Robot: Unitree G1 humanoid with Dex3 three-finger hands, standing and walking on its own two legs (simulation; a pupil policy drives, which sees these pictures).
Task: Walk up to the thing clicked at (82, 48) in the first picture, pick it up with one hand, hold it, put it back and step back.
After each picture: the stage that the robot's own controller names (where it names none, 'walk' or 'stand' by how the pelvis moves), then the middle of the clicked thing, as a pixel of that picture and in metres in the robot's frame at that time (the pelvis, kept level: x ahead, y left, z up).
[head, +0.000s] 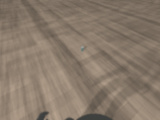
stand; (82, 48) +1.61 +0.19 -0.72
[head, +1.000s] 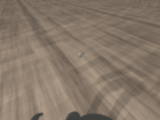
walk; (79, 55) +1.48 +0.31 -0.71
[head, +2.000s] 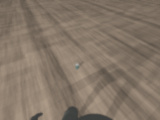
walk; (77, 66) +1.02 +0.28 -0.71
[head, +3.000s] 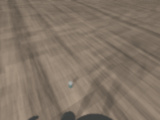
walk; (70, 84) +0.63 +0.23 -0.69
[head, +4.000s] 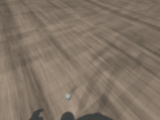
walk; (68, 97) +0.39 +0.22 -0.69
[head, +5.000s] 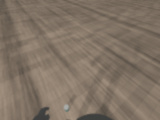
stand; (66, 108) +0.30 +0.23 -0.72
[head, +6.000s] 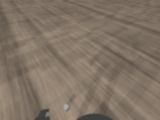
stand; (66, 107) +0.30 +0.24 -0.73
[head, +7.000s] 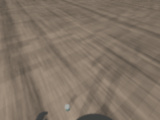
stand; (67, 107) +0.32 +0.23 -0.73
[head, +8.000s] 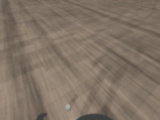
stand; (68, 107) +0.31 +0.22 -0.73
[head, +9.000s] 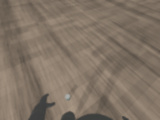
go down; (67, 97) +0.34 +0.21 -0.70
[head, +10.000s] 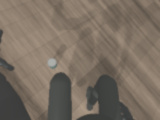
go down; (52, 63) +0.41 +0.25 -0.28
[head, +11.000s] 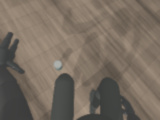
close in; (58, 65) +0.41 +0.24 -0.29
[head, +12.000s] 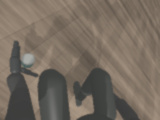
close; (28, 61) +0.40 +0.28 -0.22
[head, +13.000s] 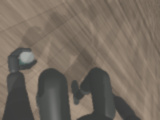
close; (25, 59) +0.39 +0.28 -0.22
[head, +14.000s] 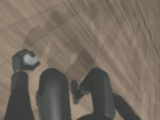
lift; (29, 60) +0.38 +0.26 -0.23
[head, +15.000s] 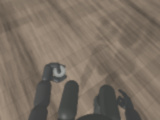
lift; (59, 74) +0.32 +0.21 -0.04
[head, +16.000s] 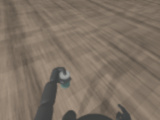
hold; (65, 79) +0.32 +0.17 +0.01
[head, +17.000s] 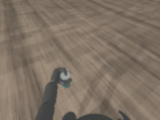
hold; (65, 79) +0.32 +0.17 +0.00
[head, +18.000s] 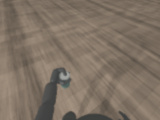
crouch; (65, 80) +0.32 +0.17 +0.00
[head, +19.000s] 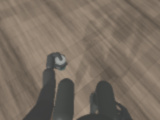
crouch; (60, 63) +0.42 +0.19 -0.10
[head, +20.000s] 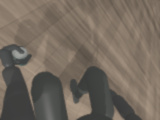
lower; (21, 57) +0.42 +0.27 -0.23
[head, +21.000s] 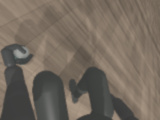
lower; (21, 56) +0.42 +0.27 -0.23
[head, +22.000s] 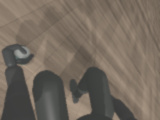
lower; (22, 56) +0.42 +0.27 -0.23
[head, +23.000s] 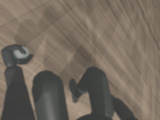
lower; (21, 56) +0.42 +0.27 -0.23
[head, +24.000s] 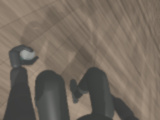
draw back; (27, 57) +0.41 +0.26 -0.23
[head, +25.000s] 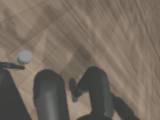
rise; (24, 58) +0.40 +0.25 -0.23
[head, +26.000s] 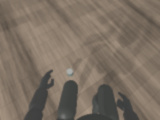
walk; (70, 72) +0.42 +0.19 -0.42
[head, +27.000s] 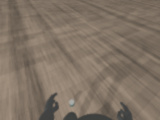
stand; (71, 103) +0.36 +0.16 -0.66
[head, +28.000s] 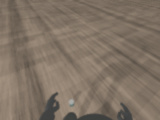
stand; (71, 103) +0.37 +0.17 -0.67
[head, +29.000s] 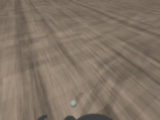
stand; (73, 104) +0.38 +0.16 -0.71
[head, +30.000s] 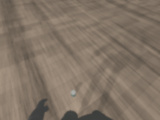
walk; (73, 93) +0.40 +0.14 -0.70
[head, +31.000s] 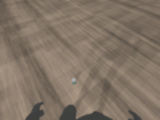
walk; (73, 81) +0.55 +0.19 -0.70
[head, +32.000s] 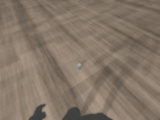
walk; (79, 66) +0.88 +0.21 -0.70
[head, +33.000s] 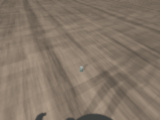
stand; (81, 69) +1.03 +0.14 -0.71
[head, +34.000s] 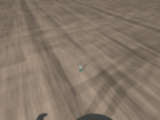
stand; (80, 69) +1.03 +0.15 -0.73
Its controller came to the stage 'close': yes
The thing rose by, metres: 0.72
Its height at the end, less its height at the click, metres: +0.00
